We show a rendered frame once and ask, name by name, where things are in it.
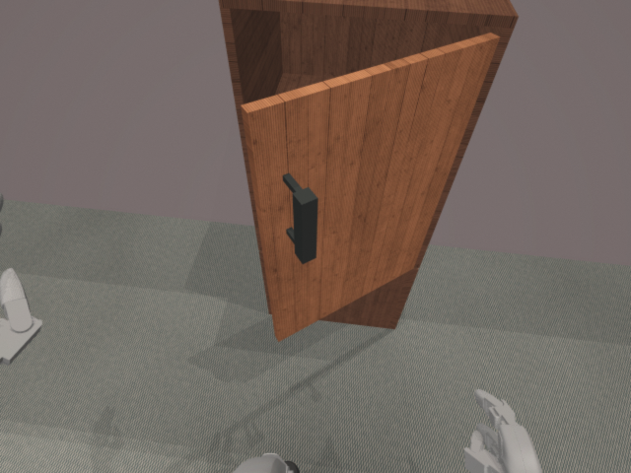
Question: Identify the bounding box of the robot left shin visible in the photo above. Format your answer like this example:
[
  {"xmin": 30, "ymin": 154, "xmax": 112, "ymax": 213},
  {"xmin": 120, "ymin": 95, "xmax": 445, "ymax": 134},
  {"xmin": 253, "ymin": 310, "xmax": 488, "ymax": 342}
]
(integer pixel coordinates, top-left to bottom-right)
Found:
[{"xmin": 262, "ymin": 453, "xmax": 288, "ymax": 466}]

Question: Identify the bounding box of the robot left hand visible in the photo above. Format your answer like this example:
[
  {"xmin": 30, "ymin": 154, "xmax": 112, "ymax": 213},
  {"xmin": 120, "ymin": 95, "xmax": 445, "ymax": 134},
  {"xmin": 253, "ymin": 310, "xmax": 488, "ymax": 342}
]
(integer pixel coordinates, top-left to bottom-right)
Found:
[{"xmin": 0, "ymin": 192, "xmax": 42, "ymax": 366}]

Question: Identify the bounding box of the handle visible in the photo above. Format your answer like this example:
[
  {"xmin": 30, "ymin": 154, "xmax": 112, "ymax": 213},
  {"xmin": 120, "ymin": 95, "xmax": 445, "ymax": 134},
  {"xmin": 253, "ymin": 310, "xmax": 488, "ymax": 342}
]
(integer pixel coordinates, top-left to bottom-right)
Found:
[{"xmin": 283, "ymin": 173, "xmax": 318, "ymax": 264}]

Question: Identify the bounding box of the robot right hand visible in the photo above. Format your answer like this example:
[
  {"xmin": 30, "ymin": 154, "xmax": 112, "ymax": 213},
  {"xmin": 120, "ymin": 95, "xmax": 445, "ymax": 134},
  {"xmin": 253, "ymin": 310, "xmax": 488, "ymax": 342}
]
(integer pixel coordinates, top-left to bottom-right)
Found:
[{"xmin": 464, "ymin": 389, "xmax": 542, "ymax": 473}]

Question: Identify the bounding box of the cupboard door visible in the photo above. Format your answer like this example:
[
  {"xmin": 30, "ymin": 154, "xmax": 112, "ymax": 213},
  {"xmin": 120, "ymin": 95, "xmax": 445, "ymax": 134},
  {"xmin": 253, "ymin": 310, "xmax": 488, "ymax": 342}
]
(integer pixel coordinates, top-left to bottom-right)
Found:
[{"xmin": 241, "ymin": 33, "xmax": 500, "ymax": 342}]

